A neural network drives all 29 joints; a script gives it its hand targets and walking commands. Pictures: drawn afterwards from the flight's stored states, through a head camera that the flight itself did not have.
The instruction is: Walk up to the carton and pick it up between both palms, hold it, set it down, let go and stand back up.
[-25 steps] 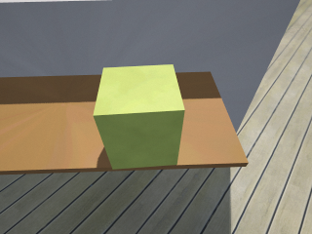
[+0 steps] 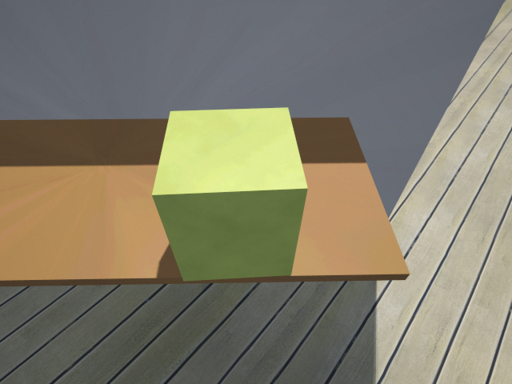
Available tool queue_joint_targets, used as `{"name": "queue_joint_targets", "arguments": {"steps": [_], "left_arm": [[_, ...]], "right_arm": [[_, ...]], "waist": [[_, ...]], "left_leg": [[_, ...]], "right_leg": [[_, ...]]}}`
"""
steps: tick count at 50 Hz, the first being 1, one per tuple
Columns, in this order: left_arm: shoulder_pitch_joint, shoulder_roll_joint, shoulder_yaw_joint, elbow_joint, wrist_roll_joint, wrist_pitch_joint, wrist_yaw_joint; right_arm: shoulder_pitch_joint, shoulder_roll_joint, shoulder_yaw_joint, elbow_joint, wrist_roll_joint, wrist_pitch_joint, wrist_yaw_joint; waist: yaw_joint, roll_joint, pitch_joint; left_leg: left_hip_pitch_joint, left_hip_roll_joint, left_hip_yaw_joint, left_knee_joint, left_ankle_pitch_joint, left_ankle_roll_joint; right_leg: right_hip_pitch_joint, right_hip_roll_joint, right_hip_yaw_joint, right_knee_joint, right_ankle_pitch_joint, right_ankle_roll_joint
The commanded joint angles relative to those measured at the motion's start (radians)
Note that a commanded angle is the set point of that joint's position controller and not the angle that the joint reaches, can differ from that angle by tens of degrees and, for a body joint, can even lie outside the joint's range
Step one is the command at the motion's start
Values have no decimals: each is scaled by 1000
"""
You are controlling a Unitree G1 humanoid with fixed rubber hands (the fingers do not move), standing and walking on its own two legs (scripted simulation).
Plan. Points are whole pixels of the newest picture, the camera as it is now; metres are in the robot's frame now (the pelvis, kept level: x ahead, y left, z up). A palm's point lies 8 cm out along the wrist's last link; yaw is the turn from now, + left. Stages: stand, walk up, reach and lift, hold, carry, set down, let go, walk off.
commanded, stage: stand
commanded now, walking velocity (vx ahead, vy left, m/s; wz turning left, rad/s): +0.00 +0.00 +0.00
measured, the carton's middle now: (233, 197) +0.44 +0.05 +0.04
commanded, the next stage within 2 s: reach and lift in 0.06 s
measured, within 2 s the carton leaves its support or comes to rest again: neither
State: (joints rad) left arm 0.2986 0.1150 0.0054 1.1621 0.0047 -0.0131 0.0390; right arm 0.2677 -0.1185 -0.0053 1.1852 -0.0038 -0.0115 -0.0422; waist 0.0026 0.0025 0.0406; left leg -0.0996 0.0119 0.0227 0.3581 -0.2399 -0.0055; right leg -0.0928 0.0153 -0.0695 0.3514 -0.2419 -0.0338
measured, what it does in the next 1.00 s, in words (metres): stands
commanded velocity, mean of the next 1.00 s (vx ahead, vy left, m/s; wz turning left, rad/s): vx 0.00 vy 0.00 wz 0.00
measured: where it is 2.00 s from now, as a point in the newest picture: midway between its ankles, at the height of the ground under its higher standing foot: outside the picture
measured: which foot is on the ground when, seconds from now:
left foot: down 0.00-1.00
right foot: down 0.00-1.00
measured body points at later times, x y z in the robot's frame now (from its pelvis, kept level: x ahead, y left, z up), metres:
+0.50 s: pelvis -0.03 +0.00 +0.00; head +0.02 +0.00 +0.45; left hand +0.15 +0.18 -0.11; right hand +0.15 -0.19 -0.12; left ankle -0.03 +0.12 -0.75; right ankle -0.03 -0.09 -0.75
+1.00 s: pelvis -0.02 +0.02 +0.00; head -0.01 +0.03 +0.45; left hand +0.16 +0.23 -0.08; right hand +0.14 -0.18 -0.09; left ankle -0.03 +0.12 -0.75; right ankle -0.03 -0.09 -0.75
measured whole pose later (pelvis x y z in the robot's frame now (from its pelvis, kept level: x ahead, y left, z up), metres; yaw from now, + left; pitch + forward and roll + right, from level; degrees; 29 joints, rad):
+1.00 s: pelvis -0.02 +0.02 +0.00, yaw -4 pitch +0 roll -1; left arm 0.19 0.18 0.01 0.30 -0.03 0.49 -0.01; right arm 0.21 -0.10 0.02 0.47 0.09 0.20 -0.03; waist 0.04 -0.02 0.02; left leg -0.14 0.02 0.08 0.33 -0.20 0.01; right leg -0.14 0.03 0.02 0.29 -0.16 -0.02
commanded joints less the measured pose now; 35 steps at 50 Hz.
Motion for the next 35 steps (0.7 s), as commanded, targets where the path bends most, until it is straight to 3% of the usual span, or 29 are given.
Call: {"name": "queue_joint_targets", "arguments": {"steps": [1,2,3,4,5,6,7,9,10,12,13,14,15,17,18,20,23,26,29,33,35], "left_arm": [[75,93,11,-13,3,-10,6],[65,93,12,-9,1,-10,7],[66,88,9,-12,1,-11,8],[-892,281,-24,-342,-83,107,-44],[-667,284,-46,-316,-103,194,-15],[-604,279,-7,-349,-100,272,-2],[-637,256,23,-396,-88,355,3],[-657,211,48,-412,-86,551,-34],[-639,170,69,-416,-64,636,-61],[-523,93,83,-451,-33,748,-116],[-421,55,91,-498,4,775,-140],[-329,59,114,-578,50,794,-163],[-269,53,117,-687,98,807,-175],[-197,59,127,-813,196,833,-171],[-189,54,129,-849,202,826,-155],[-197,84,122,-861,177,774,-113],[-301,99,106,-834,137,665,-72],[-404,135,120,-855,98,578,-39],[-414,168,112,-900,51,528,-28],[-316,185,77,-929,3,517,-46],[-249,181,64,-926,-14,530,-58]], "right_arm": [[68,-78,-12,-9,-3,-3,-5],[76,-76,-11,-7,-1,-2,-5],[80,-70,-12,-2,1,-1,-5],[-789,-169,-154,-313,-76,-10,59],[-546,-138,-216,-243,-128,78,95],[-454,-141,-188,-299,-130,132,111],[-477,-119,-162,-337,-115,170,116],[-463,-47,-87,-301,-15,269,91],[-486,-39,-44,-291,71,327,68],[-442,-29,37,-317,214,425,18],[-371,-44,61,-344,264,448,-5],[-296,-62,78,-368,283,445,-29],[-276,-92,78,-389,291,406,-48],[-322,-134,51,-355,228,287,-74],[-357,-118,33,-363,183,224,-73],[-354,-89,11,-405,95,131,-47],[-380,-33,0,-461,24,86,-1],[-363,14,-16,-573,-2,92,5],[-312,18,-28,-671,3,121,-10],[-217,-4,6,-755,71,169,-32],[-165,-12,32,-769,108,191,-36]], "waist": [[-3,6,32],[-11,-11,37],[-11,15,36],[-62,-149,-158],[-44,-135,-217],[-33,-117,-276],[-9,-71,-315],[-29,-25,-423],[-29,20,-474],[-26,54,-563],[-32,81,-588],[-28,68,-553],[-21,83,-462],[4,95,-221],[12,57,-156],[12,12,-81],[30,-68,-54],[31,-84,-142],[27,-51,-249],[20,-3,-299],[27,27,-299]], "left_leg": [[-32,94,-70,-48,217,17],[-41,96,-70,-49,221,14],[-49,91,-69,-49,215,13],[-437,20,13,61,61,10],[-480,-5,82,131,-89,34],[-539,-9,91,109,-87,43],[-594,-9,83,128,-38,43],[-608,-1,39,236,182,30],[-578,-4,16,287,292,2],[-436,15,-38,322,412,-40],[-306,27,-57,299,462,-56],[-181,28,-56,242,446,-66],[-77,32,-61,172,422,-64],[-23,45,-66,14,280,-38],[-4,42,-56,-43,202,-31],[-7,25,-13,-93,141,-25],[-14,5,44,-90,91,-23],[-46,3,78,-41,98,8],[-85,-2,77,-10,177,26],[-39,-6,59,14,347,4],[-13,-7,47,0,390,-4]], "right_leg": [[-27,-118,104,-57,249,1],[-17,-118,102,-58,253,0],[-13,-121,104,-53,259,-3],[-289,-60,91,179,149,55],[-150,-82,72,254,24,51],[-96,-95,90,260,86,57],[-88,-112,102,298,208,64],[-130,-117,116,392,534,74],[-190,-102,108,422,620,65],[-261,-67,100,407,585,29],[-226,-37,100,340,535,5],[-177,-20,108,234,486,-15],[-135,-3,115,152,459,-37],[-38,29,113,23,299,-52],[-33,37,102,-21,213,-45],[-24,27,89,-66,157,-16],[-56,-3,89,-93,118,32],[-46,-47,129,-49,181,69],[44,-64,152,18,362,87],[63,-50,147,22,531,81],[70,-40,142,3,535,69]]}}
